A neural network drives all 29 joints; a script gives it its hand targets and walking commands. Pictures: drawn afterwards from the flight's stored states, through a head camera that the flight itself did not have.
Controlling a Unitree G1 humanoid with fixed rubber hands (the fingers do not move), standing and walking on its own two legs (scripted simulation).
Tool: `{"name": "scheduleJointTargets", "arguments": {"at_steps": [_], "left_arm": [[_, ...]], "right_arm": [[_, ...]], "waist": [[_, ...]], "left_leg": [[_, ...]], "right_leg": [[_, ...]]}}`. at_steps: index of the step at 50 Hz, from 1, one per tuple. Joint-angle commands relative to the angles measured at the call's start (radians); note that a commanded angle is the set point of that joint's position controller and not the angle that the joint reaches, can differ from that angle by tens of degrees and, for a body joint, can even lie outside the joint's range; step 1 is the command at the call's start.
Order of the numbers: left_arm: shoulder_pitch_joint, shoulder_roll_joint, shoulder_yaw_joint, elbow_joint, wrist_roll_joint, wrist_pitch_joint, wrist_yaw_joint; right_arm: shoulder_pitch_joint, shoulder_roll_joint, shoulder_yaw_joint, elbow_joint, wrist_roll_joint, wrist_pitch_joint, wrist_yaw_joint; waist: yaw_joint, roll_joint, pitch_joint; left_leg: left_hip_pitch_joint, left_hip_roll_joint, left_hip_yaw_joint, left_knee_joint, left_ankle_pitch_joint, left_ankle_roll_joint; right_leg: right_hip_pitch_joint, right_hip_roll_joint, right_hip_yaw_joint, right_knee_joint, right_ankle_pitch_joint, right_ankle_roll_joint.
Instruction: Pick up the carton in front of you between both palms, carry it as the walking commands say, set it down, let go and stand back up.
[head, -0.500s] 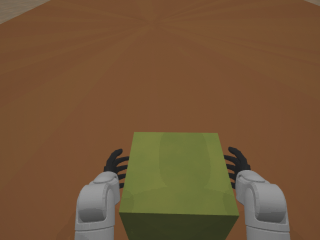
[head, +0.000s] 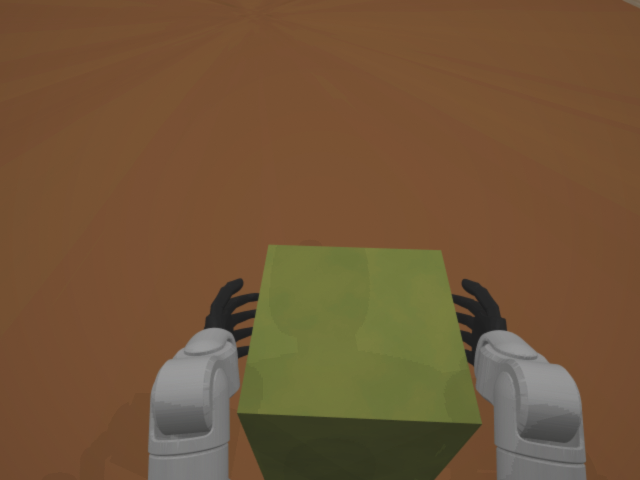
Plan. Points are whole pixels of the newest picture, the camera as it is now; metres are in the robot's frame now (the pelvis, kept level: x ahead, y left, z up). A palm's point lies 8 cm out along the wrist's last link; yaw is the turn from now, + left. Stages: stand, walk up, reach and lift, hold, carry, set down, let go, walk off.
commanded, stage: carry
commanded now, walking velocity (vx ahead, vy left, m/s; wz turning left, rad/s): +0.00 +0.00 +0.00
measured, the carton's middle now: (349, 372) +0.26 -0.01 +0.00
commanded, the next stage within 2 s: hold in 1.58 s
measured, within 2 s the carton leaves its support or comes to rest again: neither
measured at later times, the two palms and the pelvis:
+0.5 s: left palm (249, 227) +0.45 +0.13 +0.08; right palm (450, 217) +0.47 -0.16 +0.08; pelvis +0.19 -0.03 -0.02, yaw +3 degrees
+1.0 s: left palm (242, 259) +0.42 +0.15 +0.03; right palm (438, 248) +0.44 -0.15 +0.03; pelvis +0.18 -0.02 -0.02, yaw +4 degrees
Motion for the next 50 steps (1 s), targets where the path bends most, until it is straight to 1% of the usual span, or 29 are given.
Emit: {"name": "scheduleJointTargets", "arguments": {"at_steps": [1, 3, 4, 5, 6, 7, 8, 9, 10, 11, 12, 13, 14, 15, 16, 17, 18, 19, 21, 23, 24, 27, 33, 35, 37, 40, 43, 46, 50], "left_arm": [[-0.437, -0.924, -0.709, -0.096, -0.388, -0.020, -0.225], [-0.436, -0.894, -0.707, -0.105, -0.394, -0.006, -0.226], [-0.436, -0.878, -0.705, -0.104, -0.398, 0.003, -0.229], [-0.434, -0.864, -0.703, -0.097, -0.401, 0.011, -0.233], [-0.432, -0.851, -0.697, -0.087, -0.402, 0.020, -0.238], [-0.434, -0.835, -0.689, -0.075, -0.402, 0.027, -0.243], [-0.438, -0.813, -0.681, -0.063, -0.402, 0.036, -0.248], [-0.442, -0.807, -0.668, -0.035, -0.398, 0.041, -0.253], [-0.414, -0.819, -0.650, 0.018, -0.390, 0.036, -0.256], [-0.388, -0.843, -0.642, 0.036, -0.394, 0.028, -0.258], [-0.411, -0.877, -0.646, 0.026, -0.398, 0.021, -0.260], [-0.439, -0.910, -0.650, 0.011, -0.405, 0.015, -0.262], [-0.464, -0.935, -0.659, -0.001, -0.411, 0.008, -0.264], [-0.477, -0.947, -0.664, -0.011, -0.415, 0.001, -0.266], [-0.501, -0.949, -0.671, -0.033, -0.422, -0.004, -0.268], [-0.517, -0.958, -0.681, -0.041, -0.431, -0.006, -0.268], [-0.518, -0.952, -0.682, -0.052, -0.435, -0.006, -0.265], [-0.507, -0.938, -0.682, -0.059, -0.434, -0.005, -0.261], [-0.464, -0.913, -0.678, -0.045, -0.419, 0.003, -0.254], [-0.427, -0.897, -0.675, -0.015, -0.402, 0.009, -0.252], [-0.417, -0.897, -0.675, -0.004, -0.397, 0.009, -0.253], [-0.424, -0.918, -0.687, 0.011, -0.394, -0.003, -0.260], [-0.432, -0.937, -0.712, 0.027, -0.381, -0.063, -0.268], [-0.422, -0.922, -0.708, 0.045, -0.366, -0.090, -0.269], [-0.418, -0.906, -0.702, 0.056, -0.352, -0.121, -0.269], [-0.424, -0.884, -0.694, 0.063, -0.336, -0.165, -0.269], [-0.411, -0.851, -0.663, 0.097, -0.304, -0.209, -0.266], [-0.393, -0.812, -0.618, 0.143, -0.261, -0.257, -0.262], [-0.398, -0.773, -0.538, 0.233, -0.193, -0.334, -0.256]], "right_arm": [[-0.440, 0.905, 0.719, -0.105, 0.427, 0.007, 0.266], [-0.413, 0.879, 0.707, -0.101, 0.407, 0.017, 0.261], [-0.405, 0.866, 0.701, -0.094, 0.396, 0.023, 0.257], [-0.403, 0.854, 0.696, -0.084, 0.385, 0.029, 0.254], [-0.405, 0.841, 0.690, -0.070, 0.376, 0.035, 0.252], [-0.402, 0.827, 0.683, -0.052, 0.366, 0.042, 0.249], [-0.402, 0.812, 0.675, -0.034, 0.356, 0.047, 0.247], [-0.426, 0.805, 0.682, -0.038, 0.359, 0.058, 0.243], [-0.438, 0.814, 0.696, -0.041, 0.366, 0.071, 0.240], [-0.446, 0.825, 0.700, -0.037, 0.372, 0.073, 0.243], [-0.472, 0.855, 0.710, -0.037, 0.379, 0.066, 0.247], [-0.497, 0.886, 0.718, -0.041, 0.387, 0.057, 0.250], [-0.522, 0.907, 0.727, -0.054, 0.393, 0.046, 0.251], [-0.536, 0.923, 0.735, -0.066, 0.399, 0.039, 0.251], [-0.543, 0.944, 0.738, -0.069, 0.401, 0.031, 0.250], [-0.547, 0.939, 0.734, -0.081, 0.401, 0.029, 0.248], [-0.542, 0.935, 0.733, -0.086, 0.401, 0.030, 0.247], [-0.524, 0.927, 0.730, -0.084, 0.400, 0.032, 0.246], [-0.467, 0.903, 0.716, -0.059, 0.390, 0.038, 0.245], [-0.422, 0.889, 0.703, -0.021, 0.376, 0.042, 0.247], [-0.410, 0.891, 0.699, -0.006, 0.370, 0.041, 0.249], [-0.413, 0.915, 0.703, 0.014, 0.366, 0.027, 0.257], [-0.415, 0.936, 0.722, 0.032, 0.353, -0.035, 0.265], [-0.405, 0.920, 0.716, 0.051, 0.333, -0.064, 0.264], [-0.400, 0.904, 0.708, 0.060, 0.315, -0.095, 0.261], [-0.400, 0.883, 0.697, 0.066, 0.294, -0.140, 0.257], [-0.389, 0.853, 0.672, 0.094, 0.263, -0.181, 0.252], [-0.375, 0.817, 0.634, 0.142, 0.224, -0.229, 0.248], [-0.386, 0.782, 0.559, 0.231, 0.161, -0.306, 0.244]], "waist": [[0.015, 0.178, -0.246], [0.011, 0.181, -0.235], [0.010, 0.176, -0.229], [0.013, 0.161, -0.220], [0.022, 0.130, -0.206], [0.024, 0.103, -0.195], [0.024, 0.067, -0.217], [0.030, -0.075, -0.279], [0.038, -0.186, -0.346], [0.036, -0.209, -0.351], [0.033, -0.177, -0.353], [0.028, -0.137, -0.351], [0.027, -0.135, -0.344], [0.030, -0.123, -0.354], [0.028, -0.074, -0.342], [0.031, -0.030, -0.346], [0.032, -0.011, -0.346], [0.031, -0.007, -0.351], [0.029, 0.004, -0.366], [0.029, 0.018, -0.363], [0.029, 0.022, -0.356], [0.029, 0.024, -0.328], [0.029, 0.045, -0.293], [0.028, 0.049, -0.287], [0.028, 0.050, -0.279], [0.028, 0.039, -0.260], [0.029, 0.023, -0.247], [0.030, 0.020, -0.233], [0.031, 0.021, -0.200]], "left_leg": [[0.183, 0.208, -0.085, -0.063, 0.457, 0.054], [0.190, 0.194, -0.058, -0.032, 0.499, 0.032], [0.193, 0.185, -0.046, -0.006, 0.501, 0.021], [0.186, 0.172, -0.030, 0.033, 0.478, 0.007], [0.159, 0.153, -0.006, 0.093, 0.429, -0.017], [0.110, 0.135, -0.005, 0.146, 0.372, -0.046], [0.030, 0.120, -0.009, 0.211, 0.237, -0.080], [-0.094, 0.083, -0.042, 0.322, -0.065, -0.110], [-0.174, 0.045, -0.078, 0.373, -0.298, -0.121], [-0.167, 0.043, -0.108, 0.376, -0.385, -0.112], [-0.150, 0.045, -0.134, 0.305, -0.406, -0.099], [-0.084, 0.050, -0.131, 0.182, -0.350, -0.093], [-0.011, 0.053, -0.115, 0.078, -0.219, -0.094], [0.047, 0.060, -0.112, 0.046, -0.118, -0.099], [0.035, 0.089, -0.125, 0.051, -0.064, -0.101], [0.055, 0.110, -0.137, 0.074, 0.014, -0.097], [0.070, 0.120, -0.131, 0.111, 0.100, -0.095], [0.072, 0.120, -0.125, 0.133, 0.149, -0.097], [0.071, 0.116, -0.124, 0.158, 0.246, -0.098], [0.071, 0.110, -0.120, 0.181, 0.335, -0.101], [0.067, 0.109, -0.118, 0.187, 0.360, -0.102], [0.064, 0.108, -0.114, 0.181, 0.384, -0.102], [0.109, 0.128, -0.114, 0.180, 0.464, -0.088], [0.111, 0.133, -0.112, 0.186, 0.467, -0.081], [0.107, 0.136, -0.112, 0.185, 0.444, -0.073], [0.074, 0.130, -0.110, 0.176, 0.334, -0.064], [0.055, 0.123, -0.113, 0.162, 0.234, -0.060], [0.041, 0.121, -0.117, 0.146, 0.170, -0.058], [0.012, 0.120, -0.125, 0.114, 0.065, -0.052]], "right_leg": [[0.081, 0.033, -0.061, -0.158, 0.118, 0.007], [0.126, 0.046, -0.078, -0.231, 0.212, 0.008], [0.156, 0.051, -0.087, -0.270, 0.246, 0.007], [0.202, 0.057, -0.100, -0.330, 0.290, 0.006], [0.281, 0.062, -0.120, -0.427, 0.372, 0.007], [0.379, 0.040, -0.109, -0.478, 0.445, 0.008], [0.512, -0.047, -0.034, -0.447, 0.631, 0.003], [0.685, -0.201, 0.117, -0.351, 1.026, -0.072], [0.779, -0.285, 0.230, -0.354, 1.061, -0.177], [0.729, -0.292, 0.270, -0.413, 0.930, -0.200], [0.702, -0.268, 0.252, -0.446, 0.801, -0.187], [0.648, -0.235, 0.198, -0.465, 0.683, -0.150], [0.599, -0.193, 0.135, -0.462, 0.587, -0.103], [0.567, -0.158, 0.097, -0.457, 0.489, -0.075], [0.562, -0.133, 0.049, -0.435, 0.446, -0.061], [0.557, -0.116, 0.039, -0.390, 0.502, -0.062], [0.550, -0.109, 0.035, -0.356, 0.595, -0.064], [0.552, -0.108, 0.033, -0.328, 0.661, -0.067], [0.556, -0.107, 0.024, -0.278, 0.752, -0.077], [0.536, -0.100, 0.012, -0.245, 0.811, -0.080], [0.526, -0.096, 0.007, -0.236, 0.824, -0.080], [0.494, -0.088, -0.001, -0.227, 0.800, -0.073], [0.419, -0.066, -0.010, -0.218, 0.610, -0.057], [0.406, -0.064, -0.010, -0.211, 0.560, -0.056], [0.393, -0.065, -0.008, -0.209, 0.504, -0.057], [0.400, -0.071, -0.002, -0.225, 0.478, -0.057], [0.407, -0.078, 0.007, -0.243, 0.473, -0.057], [0.405, -0.080, 0.012, -0.261, 0.436, -0.055], [0.391, -0.080, 0.020, -0.294, 0.341, -0.050]]}}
